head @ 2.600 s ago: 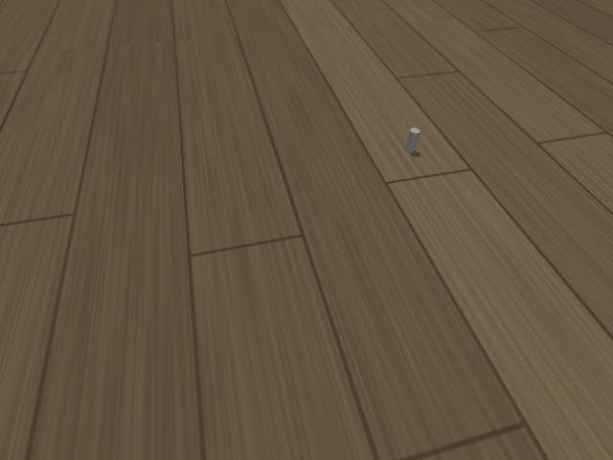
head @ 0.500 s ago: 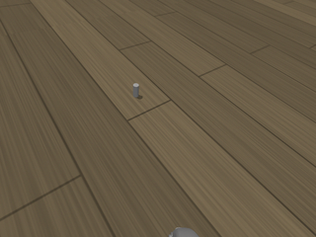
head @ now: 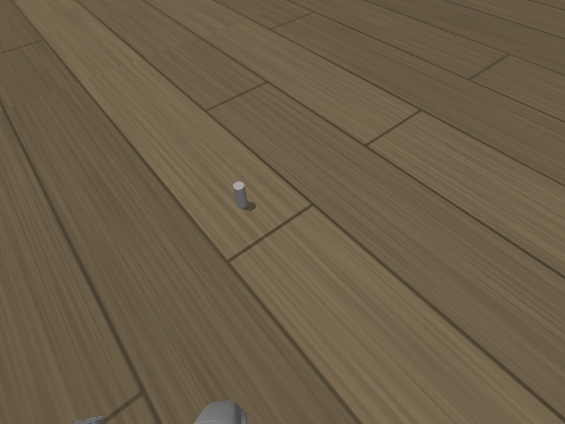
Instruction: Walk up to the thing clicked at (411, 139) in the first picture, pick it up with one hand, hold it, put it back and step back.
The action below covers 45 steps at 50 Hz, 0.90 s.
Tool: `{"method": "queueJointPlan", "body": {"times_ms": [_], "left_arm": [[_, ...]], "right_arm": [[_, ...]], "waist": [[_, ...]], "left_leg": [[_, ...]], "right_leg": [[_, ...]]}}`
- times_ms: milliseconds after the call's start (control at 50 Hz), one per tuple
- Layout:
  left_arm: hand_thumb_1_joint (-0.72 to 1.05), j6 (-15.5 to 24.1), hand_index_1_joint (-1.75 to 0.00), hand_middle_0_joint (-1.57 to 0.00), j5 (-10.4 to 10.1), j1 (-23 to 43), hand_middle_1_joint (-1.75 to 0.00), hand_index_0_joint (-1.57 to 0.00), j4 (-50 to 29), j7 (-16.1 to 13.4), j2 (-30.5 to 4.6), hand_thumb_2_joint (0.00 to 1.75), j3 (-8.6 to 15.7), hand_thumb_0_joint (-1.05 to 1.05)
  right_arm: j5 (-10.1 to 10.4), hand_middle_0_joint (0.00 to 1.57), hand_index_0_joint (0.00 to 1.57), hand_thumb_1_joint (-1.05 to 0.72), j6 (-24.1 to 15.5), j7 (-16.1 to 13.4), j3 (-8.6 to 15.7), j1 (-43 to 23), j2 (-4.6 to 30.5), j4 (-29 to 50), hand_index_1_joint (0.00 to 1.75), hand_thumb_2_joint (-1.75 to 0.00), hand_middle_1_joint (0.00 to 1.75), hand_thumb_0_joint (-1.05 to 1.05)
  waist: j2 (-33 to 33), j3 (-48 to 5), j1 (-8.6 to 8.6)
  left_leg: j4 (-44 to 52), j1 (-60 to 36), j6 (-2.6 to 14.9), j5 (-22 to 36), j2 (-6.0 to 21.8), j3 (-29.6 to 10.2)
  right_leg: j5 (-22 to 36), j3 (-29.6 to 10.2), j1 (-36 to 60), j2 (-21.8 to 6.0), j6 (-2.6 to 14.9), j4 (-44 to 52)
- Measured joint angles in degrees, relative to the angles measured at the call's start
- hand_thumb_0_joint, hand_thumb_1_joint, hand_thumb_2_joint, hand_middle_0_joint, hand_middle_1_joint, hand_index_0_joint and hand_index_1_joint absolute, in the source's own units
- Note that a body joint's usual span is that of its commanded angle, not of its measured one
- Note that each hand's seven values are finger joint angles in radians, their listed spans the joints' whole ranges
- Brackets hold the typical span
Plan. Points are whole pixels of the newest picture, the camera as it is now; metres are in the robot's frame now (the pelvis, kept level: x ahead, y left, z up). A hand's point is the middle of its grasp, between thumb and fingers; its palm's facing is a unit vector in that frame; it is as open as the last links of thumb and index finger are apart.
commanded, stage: walk up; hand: left
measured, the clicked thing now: (240, 195) +1.12 +0.26 -0.71
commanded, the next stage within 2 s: none
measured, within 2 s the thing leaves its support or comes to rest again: neither
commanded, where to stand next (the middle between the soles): +0.76 +0.08 m, yaw +2 degrees
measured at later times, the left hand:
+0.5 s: hand (104, 339) +0.28 +0.35 -0.15, palm faces -0.03 -0.95 -0.32, open 7.4 cm
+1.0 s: hand (160, 229) +0.50 +0.29 -0.12, palm faces +0.00 -0.92 -0.39, open 7.4 cm
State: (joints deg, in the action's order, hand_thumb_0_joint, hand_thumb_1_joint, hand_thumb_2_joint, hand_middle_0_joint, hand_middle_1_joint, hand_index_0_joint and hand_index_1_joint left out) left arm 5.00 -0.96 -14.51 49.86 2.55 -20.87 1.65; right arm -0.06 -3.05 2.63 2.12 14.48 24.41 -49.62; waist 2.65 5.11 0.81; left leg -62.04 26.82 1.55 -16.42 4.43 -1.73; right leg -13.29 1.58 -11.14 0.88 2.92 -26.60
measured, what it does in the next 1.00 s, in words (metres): walks ahead: left foot, then right foot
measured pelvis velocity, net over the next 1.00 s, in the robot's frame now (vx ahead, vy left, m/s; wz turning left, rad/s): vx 0.41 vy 0.03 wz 0.01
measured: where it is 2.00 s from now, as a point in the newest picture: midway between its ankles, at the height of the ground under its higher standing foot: (274, 283)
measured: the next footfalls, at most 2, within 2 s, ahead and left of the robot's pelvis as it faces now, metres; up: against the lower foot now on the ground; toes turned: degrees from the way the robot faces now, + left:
left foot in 0.26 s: +0.27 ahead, +0.17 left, +0.00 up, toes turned +6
right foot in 0.78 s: +0.49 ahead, -0.07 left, +0.00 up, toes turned -3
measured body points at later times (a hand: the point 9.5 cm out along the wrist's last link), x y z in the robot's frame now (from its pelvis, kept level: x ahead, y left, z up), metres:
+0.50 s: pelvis +0.22 +0.07 +0.00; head +0.24 +0.11 +0.45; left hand +0.28 +0.39 -0.13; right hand +0.30 -0.24 -0.09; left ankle +0.23 +0.16 -0.74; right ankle +0.25 -0.10 -0.67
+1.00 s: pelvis +0.41 +0.03 +0.00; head +0.42 +0.00 +0.45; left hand +0.49 +0.33 -0.09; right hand +0.47 -0.29 -0.14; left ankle +0.41 +0.20 -0.66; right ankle +0.45 -0.07 -0.74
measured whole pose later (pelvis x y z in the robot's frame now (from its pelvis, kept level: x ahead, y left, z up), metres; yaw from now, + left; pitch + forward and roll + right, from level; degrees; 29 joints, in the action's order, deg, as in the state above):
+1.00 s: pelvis +0.41 +0.03 +0.00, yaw +1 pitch -4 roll +1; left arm 5.1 -0.2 -14.2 48.9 2.1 -19.7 1.5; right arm 0.2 -2.2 2.4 2.4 17.8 24.5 -49.7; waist 3.3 5.4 0.2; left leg -60.8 24.1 1.9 -18.9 1.0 -4.5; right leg -11.3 3.6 -12.0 -1.4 2.1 -27.0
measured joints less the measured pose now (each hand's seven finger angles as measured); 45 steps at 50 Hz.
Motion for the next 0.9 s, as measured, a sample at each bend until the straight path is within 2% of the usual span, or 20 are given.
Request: {"method": "queueJointPlan", "body": {"times_ms": [60, 120, 180, 240, 260, 300, 340, 380, 420, 500, 580, 660, 760, 780, 820, 860, 900], "left_arm": [[0.9, 0.14, -0.3, -0.21, 0.49, -2.56, -0.3, -0.2, 0.69, -0.13, -0.13, 0.89, -0.02, 0.01], [0.9, 0.28, -0.3, -0.21, 1.11, -4.38, -0.3, -0.2, 0.75, -0.14, -0.78, 0.89, 0.41, 0.01], [0.9, 0.41, -0.3, -0.21, 1.41, -5.48, -0.3, -0.2, 0.66, -0.2, -2.06, 0.89, 0.92, 0.01], [0.9, 0.09, -0.3, -0.21, 1.52, -6.41, -0.3, -0.2, 0.96, -0.37, -3.68, 0.89, 1.24, 0.01], [0.9, -0.14, -0.3, -0.2, 1.5, -6.56, -0.3, -0.2, 1.18, -0.48, -4.37, 0.89, 1.36, 0.01], [0.9, -0.99, -0.3, -0.2, 1.22, -5.77, -0.3, -0.2, 1.76, -1.04, -5.05, 0.89, 1.62, 0.01], [0.9, -1.72, -0.3, -0.2, 0.77, -4.92, -0.3, -0.2, 2.0, -1.56, -4.07, 0.89, 1.07, 0.01], [0.9, -1.92, -0.3, -0.2, 0.76, -4.06, -0.3, -0.2, 2.14, -1.45, -3.92, 0.89, 0.14, 0.01], [0.9, -1.76, -0.3, -0.2, 0.45, -3.4, -0.3, -0.2, 1.69, -0.94, -4.25, 0.89, -0.09, 0.01], [0.9, -1.82, -0.3, -0.2, 0.41, -2.11, -0.3, -0.2, 0.48, 0.04, -4.83, 0.89, 0.44, 0.01], [0.9, -2.64, -0.3, -0.2, 0.94, -1.23, -0.3, -0.2, 0.75, 0.84, -4.81, 0.89, 1.08, 0.01], [0.9, -3.28, -0.3, -0.2, 1.32, 0.31, -0.3, -0.2, 1.38, 1.36, -4.25, 0.89, 1.4, 0.01], [0.9, -2.54, -0.3, -0.2, 1.5, 2.2, -0.3, -0.2, 1.13, 1.4, -3.07, 0.89, 1.49, 0.01], [0.9, -2.17, -0.3, -0.2, 1.56, 2.61, -0.3, -0.2, 1.16, 1.22, -2.58, 0.89, 1.55, 0.01], [0.9, -1.21, -0.3, -0.2, 1.8, 3.8, -0.3, -0.2, 0.8, 0.76, -1.07, 0.89, 1.48, 0.01], [0.9, -0.35, -0.3, -0.2, 1.43, 4.11, -0.3, -0.2, -0.34, 0.42, -0.6, 0.89, 1.07, 0.01], [0.9, -0.09, -0.3, -0.2, 0.85, 3.53, -0.3, -0.2, -1.06, 0.02, 0.21, 0.89, 0.6, 0.01]], "right_arm": [[-0.37, 0.2, 0.21, -0.91, 0.58, 0.54, 0.97, -1.18, 0.57, 0.59, 0.3, -0.89, 0.3, 0.01], [-0.86, 0.2, 0.21, -0.91, 1.2, 1.23, 1.59, -1.83, 0.81, 0.26, 0.3, -0.89, 0.3, 0.01], [-1.15, 0.2, 0.2, -0.91, 1.18, 1.98, 1.71, -2.61, 0.52, -0.12, 0.3, -0.89, 0.3, 0.01], [-1.31, 0.2, 0.2, -0.91, 0.69, 2.45, 1.69, -2.84, -0.26, -0.14, 0.3, -0.89, 0.3, 0.01], [-1.43, 0.2, 0.2, -0.91, 0.38, 2.41, 1.74, -2.99, -0.85, -0.22, 0.3, -0.89, 0.3, 0.01], [-2.15, 0.2, 0.21, -0.91, -0.62, 2.15, 1.56, -3.8, -2.08, 0.3, 0.3, -0.89, 0.3, 0.01], [-1.69, 0.2, 0.21, -0.91, -1.66, 1.72, 1.38, -3.89, -2.16, 1.67, 0.3, -0.89, 0.3, 0.01], [-0.66, 0.21, 0.21, -0.9, -1.9, 1.06, 1.08, -3.05, -2.84, 2.24, 0.3, -0.89, 0.3, 0.01], [-0.05, 0.21, 0.21, -0.9, -1.94, 0.49, 0.41, -1.58, -3.53, 2.13, 0.3, -0.89, 0.3, 0.01], [0.16, 0.21, 0.21, -0.9, -1.93, 0.2, -0.22, 1.86, -3.83, 1.16, 0.3, -0.89, 0.3, 0.01], [-0.11, 0.21, 0.21, -0.9, -1.99, 0.19, -0.03, 4.62, -3.36, 0.4, 0.3, -0.89, 0.3, 0.01], [-0.19, 0.21, 0.21, -0.9, -1.81, 0.12, 0.47, 6.61, -2.43, 0.19, 0.3, -0.89, 0.3, 0.01], [-0.37, 0.21, 0.21, -0.9, -0.6, -0.13, 0.85, 7.83, -1.26, 0.19, 0.3, -0.89, 0.3, 0.01], [-0.33, 0.21, 0.21, -0.9, -0.34, -0.25, 0.93, 7.88, -0.89, 0.23, 0.3, -0.89, 0.3, 0.01], [-0.22, 0.21, 0.21, -0.9, 0.32, -0.7, 1.08, 6.95, -0.45, -0.05, 0.3, -0.89, 0.3, 0.01], [-0.1, 0.2, 0.21, -0.9, 0.75, -0.89, 0.33, 6.14, -1.07, -0.31, 0.3, -0.89, 0.3, 0.01], [0.03, 0.2, 0.21, -0.91, 0.93, -0.9, -0.25, 5.24, -1.05, -0.76, 0.3, -0.89, 0.3, 0.01]], "waist": [[0.86, -0.33, 0.31], [1.07, -0.71, 0.81], [0.56, -0.57, 1.54], [-0.81, -1.11, 1.85], [-2.17, -1.24, 1.69], [-5.65, -0.08, 1.7], [-4.7, 0.82, 0.68], [-4.28, 1.1, -0.29], [-5.03, 0.88, -0.85], [-6.1, 0.2, -1.47], [-6.25, -0.53, -1.86], [-5.57, -0.42, -2.8], [-4.23, -0.09, -3.38], [-3.24, 0.02, -3.37], [0.0, 1.31, -3.62], [-0.63, 1.71, -2.75], [-1.04, 1.44, -1.66]], "left_leg": [[5.99, 3.73, -1.12, 3.66, 0.52, -1.07], [14.58, 4.89, -1.8, 6.19, 1.17, 0.34], [23.25, 3.4, -1.3, 9.65, 1.43, 1.83], [28.32, -0.33, -0.04, 9.72, 0.79, 3.09], [28.75, -1.48, -0.07, 9.29, -0.19, 3.67], [26.49, -2.53, 0.15, 6.47, -2.53, 5.95], [24.9, -3.67, 0.75, 3.96, -2.05, 5.95], [27.02, -6.75, 0.92, 3.47, -1.76, 5.85], [30.78, -10.52, 0.81, 3.86, -2.24, 6.28], [35.78, -16.32, 1.21, 3.46, -3.48, 6.64], [39.1, -20.92, 1.05, 2.17, -4.35, 7.35], [40.64, -24.2, 0.35, 0.15, -4.93, 7.46], [36.54, -26.04, -1.29, -6.01, -4.78, 7.78], [34.01, -25.81, -1.67, -8.16, -3.95, 7.69], [23.68, -22.76, -0.17, -10.03, -1.15, 5.85], [10.35, -17.37, 0.7, -11.37, -3.06, 3.44], [1.31, -12.06, 0.92, -10.44, -4.77, 1.84]], "right_leg": [[-1.23, 0.45, 3.64, 0.86, -0.25, 2.33], [-3.03, 1.17, 6.64, 1.26, -0.74, 3.78], [-5.84, 1.63, 8.77, 1.44, -1.5, 3.37], [-10.47, 2.0, 10.04, 0.88, -2.56, 0.41], [-12.63, 2.0, 10.02, -0.21, -2.93, -1.7], [-14.33, 0.55, 6.7, -3.48, -1.65, -12.24], [-15.2, -1.65, 0.18, -1.7, -0.67, -27.28], [-13.19, -2.95, -5.72, -0.43, -0.3, -36.35], [-9.41, -4.13, -10.21, -1.13, -0.41, -37.76], [-3.4, -4.9, -16.14, -4.0, -1.81, -33.15], [0.99, -3.99, -18.76, -6.19, -3.17, -25.13], [4.87, -2.2, -18.15, -6.86, -3.04, -15.54], [6.34, 0.11, -12.67, -5.09, -1.64, -5.02], [7.12, 0.52, -11.46, -4.07, -1.45, -4.19], [4.61, 2.46, -10.44, -1.96, -1.16, -6.52], [2.05, 2.27, -9.51, -2.51, -0.79, -8.3], [1.45, 1.73, -7.16, -3.11, -0.64, -6.84]]}}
